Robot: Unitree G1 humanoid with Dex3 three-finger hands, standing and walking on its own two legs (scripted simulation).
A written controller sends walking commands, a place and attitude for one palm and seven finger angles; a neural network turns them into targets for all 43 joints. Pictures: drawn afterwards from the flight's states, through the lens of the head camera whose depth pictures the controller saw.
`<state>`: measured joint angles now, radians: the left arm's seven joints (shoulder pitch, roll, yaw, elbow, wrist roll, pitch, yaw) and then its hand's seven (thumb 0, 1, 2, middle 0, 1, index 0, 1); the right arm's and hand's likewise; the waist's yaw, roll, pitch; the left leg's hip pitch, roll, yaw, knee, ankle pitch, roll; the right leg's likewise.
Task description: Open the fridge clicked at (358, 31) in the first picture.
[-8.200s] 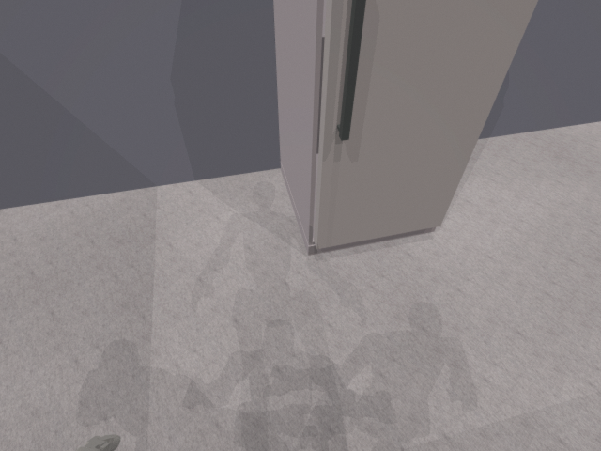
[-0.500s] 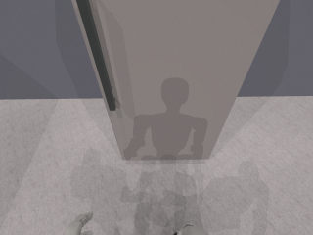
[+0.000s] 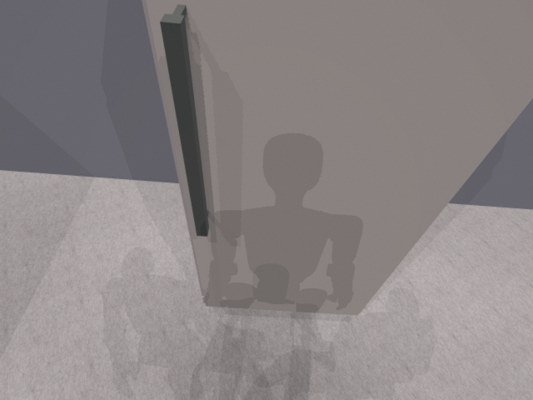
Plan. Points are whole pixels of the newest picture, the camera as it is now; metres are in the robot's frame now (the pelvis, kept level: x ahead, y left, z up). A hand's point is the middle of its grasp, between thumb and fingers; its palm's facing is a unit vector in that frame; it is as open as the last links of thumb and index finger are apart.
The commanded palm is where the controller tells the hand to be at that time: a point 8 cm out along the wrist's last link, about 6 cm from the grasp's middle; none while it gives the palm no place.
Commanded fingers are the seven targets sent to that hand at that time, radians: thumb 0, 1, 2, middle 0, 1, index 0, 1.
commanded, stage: come to a stop and stand still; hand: left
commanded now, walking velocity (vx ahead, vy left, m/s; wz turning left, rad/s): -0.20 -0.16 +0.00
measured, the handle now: (194, 150) +0.47 +0.17 +0.10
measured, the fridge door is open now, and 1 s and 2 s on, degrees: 0 0 0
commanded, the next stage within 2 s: none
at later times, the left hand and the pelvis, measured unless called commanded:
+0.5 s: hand out of the picture -0.03 +0.12 -0.15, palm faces +0.07 -0.97 -0.23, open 7.3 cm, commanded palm none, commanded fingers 0.00 0.90 0.90 -0.20 -0.30 -0.20 -0.30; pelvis -0.04 -0.05 +0.01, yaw +0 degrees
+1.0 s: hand out of the picture -0.04 +0.22 -0.17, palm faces +0.03 -0.97 -0.25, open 7.4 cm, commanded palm none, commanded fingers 0.00 0.90 0.90 -0.20 -0.30 -0.20 -0.30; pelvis -0.05 +0.03 +0.00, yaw +1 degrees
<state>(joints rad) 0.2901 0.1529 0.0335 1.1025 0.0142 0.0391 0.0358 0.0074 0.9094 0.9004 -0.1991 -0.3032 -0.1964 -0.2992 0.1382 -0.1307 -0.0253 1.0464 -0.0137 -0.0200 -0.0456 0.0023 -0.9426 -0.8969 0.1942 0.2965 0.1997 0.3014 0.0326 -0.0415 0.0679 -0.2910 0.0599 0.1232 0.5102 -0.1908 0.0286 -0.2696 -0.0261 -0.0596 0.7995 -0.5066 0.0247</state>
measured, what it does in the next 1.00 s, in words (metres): steps on the spot: right foot, then left foot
